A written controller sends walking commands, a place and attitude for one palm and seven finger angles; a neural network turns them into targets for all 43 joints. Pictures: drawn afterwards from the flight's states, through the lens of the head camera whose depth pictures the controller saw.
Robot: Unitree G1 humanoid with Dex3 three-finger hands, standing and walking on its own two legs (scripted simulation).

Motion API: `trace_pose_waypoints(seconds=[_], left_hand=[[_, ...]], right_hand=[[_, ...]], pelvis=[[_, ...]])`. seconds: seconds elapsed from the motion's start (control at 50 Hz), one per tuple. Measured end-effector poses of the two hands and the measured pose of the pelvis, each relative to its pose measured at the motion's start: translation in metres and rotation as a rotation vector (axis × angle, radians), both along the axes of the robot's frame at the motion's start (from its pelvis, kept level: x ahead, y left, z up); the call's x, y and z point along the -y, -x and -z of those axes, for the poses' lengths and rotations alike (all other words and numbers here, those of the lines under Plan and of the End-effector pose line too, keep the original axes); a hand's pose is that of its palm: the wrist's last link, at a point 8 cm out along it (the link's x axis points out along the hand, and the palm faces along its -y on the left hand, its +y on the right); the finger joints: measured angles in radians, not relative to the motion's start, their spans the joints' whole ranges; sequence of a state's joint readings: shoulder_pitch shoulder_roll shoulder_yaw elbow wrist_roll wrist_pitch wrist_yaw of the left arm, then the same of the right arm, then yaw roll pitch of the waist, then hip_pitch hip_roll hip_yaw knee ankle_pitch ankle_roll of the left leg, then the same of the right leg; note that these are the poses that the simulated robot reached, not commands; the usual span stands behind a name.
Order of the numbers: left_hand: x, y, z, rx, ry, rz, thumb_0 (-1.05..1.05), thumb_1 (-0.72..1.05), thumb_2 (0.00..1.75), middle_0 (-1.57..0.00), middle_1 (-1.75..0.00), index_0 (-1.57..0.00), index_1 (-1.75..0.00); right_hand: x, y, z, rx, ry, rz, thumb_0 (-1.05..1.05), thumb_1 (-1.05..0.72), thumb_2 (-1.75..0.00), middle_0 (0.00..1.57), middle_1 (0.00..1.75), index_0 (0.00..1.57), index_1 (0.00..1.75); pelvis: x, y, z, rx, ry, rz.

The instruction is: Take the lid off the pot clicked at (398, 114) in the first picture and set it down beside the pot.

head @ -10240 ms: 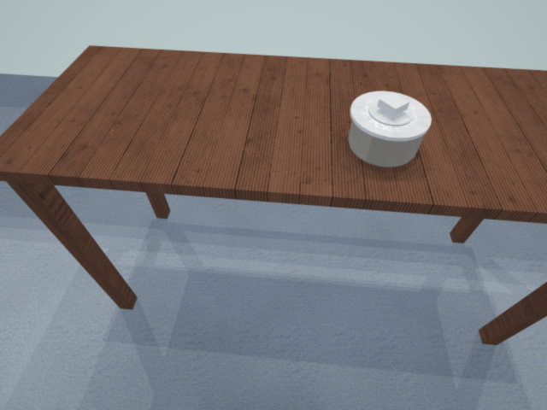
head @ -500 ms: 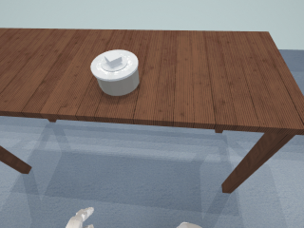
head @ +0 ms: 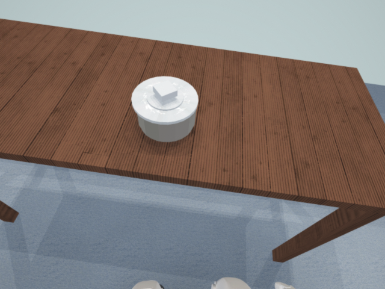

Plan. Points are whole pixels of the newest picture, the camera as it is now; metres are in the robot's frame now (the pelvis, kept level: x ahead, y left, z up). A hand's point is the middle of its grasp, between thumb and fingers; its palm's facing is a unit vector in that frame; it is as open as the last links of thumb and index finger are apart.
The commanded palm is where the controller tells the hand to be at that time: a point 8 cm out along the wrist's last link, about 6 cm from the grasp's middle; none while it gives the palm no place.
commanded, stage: come to a stop and stand still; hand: left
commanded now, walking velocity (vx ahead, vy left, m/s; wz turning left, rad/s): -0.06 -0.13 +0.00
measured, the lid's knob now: (165, 90) +0.51 +0.11 +0.10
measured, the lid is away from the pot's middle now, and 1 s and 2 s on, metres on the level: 0.00 0.00 0.00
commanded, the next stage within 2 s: look again from close up in 0.52 s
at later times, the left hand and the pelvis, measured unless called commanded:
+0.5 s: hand out of the picture -0.05 +0.12 -0.15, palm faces +0.05 -0.97 -0.23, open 7.3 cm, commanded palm none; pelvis -0.05 -0.06 +0.01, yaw -1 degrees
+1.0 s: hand out of the picture -0.01 +0.22 -0.18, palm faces +0.03 -0.97 -0.24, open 7.3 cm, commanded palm none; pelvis -0.03 +0.03 -0.01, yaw -1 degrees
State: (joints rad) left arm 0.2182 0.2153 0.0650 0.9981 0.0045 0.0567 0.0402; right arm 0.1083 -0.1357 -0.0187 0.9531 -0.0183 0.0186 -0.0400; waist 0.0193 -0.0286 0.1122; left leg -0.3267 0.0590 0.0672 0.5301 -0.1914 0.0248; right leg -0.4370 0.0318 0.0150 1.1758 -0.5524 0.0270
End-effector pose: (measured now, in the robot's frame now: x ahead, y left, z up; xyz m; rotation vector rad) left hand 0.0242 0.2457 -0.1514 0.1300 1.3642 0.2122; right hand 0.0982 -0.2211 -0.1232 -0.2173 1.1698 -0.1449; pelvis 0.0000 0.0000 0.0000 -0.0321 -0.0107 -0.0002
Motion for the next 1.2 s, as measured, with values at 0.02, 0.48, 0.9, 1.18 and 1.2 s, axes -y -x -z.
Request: trace_pose_waypoints(seconds=[0.02,0.48,0.9,1.18,1.2], left_hand=[[-0.002,-0.003,-0.001,0.013,-0.004,0.006,0.01,0.91,0.90,-0.20,-0.30,-0.20,-0.30],[0.078,0.074,-0.039,0.002,-0.020,0.036,0.01,0.91,0.90,-0.20,-0.30,-0.21,-0.30],[-0.006,0.063,-0.003,0.018,-0.028,0.017,0.01,0.91,0.90,-0.20,-0.30,-0.20,-0.30],[-0.030,0.018,-0.003,0.084,-0.012,0.092,0.01,0.91,0.90,-0.20,-0.30,-0.20,-0.30],[-0.031,0.018,-0.002,0.081,-0.010,0.093,0.01,0.91,0.90,-0.20,-0.30,-0.20,-0.30]], right_hand=[[0.000,0.002,-0.001,0.004,-0.001,0.001,0.00,-0.91,-0.90,0.20,0.30,0.20,0.30],[0.080,0.156,0.018,-0.208,-0.091,0.125,0.00,-0.91,-0.90,0.19,0.30,0.20,0.30],[-0.022,0.038,0.019,0.062,-0.073,-0.047,0.00,-0.91,-0.90,0.19,0.30,0.20,0.30],[-0.030,0.069,0.012,-0.001,-0.024,0.025,-0.01,-0.92,-0.90,0.20,0.30,0.20,0.30],[-0.027,0.074,0.012,-0.017,-0.016,0.031,-0.01,-0.92,-0.90,0.20,0.30,0.20,0.30]], pelvis=[[0.001,0.003,-0.001,-0.002,0.001,0.003],[0.057,0.048,-0.014,-0.023,-0.083,0.018],[-0.016,0.034,0.012,-0.011,-0.003,0.005],[-0.039,0.032,0.008,-0.014,-0.013,0.027],[-0.039,0.031,0.008,-0.013,-0.013,0.026]])
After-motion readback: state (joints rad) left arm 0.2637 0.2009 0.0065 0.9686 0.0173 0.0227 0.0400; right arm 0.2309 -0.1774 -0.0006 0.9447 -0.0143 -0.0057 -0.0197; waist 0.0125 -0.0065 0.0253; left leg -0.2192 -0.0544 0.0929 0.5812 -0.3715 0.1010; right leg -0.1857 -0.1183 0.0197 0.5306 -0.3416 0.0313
